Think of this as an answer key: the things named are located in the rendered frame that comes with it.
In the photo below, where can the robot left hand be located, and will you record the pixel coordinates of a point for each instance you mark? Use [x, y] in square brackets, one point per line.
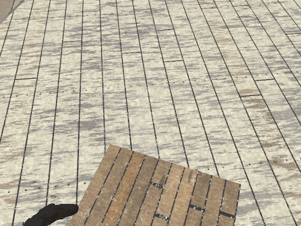
[51, 213]

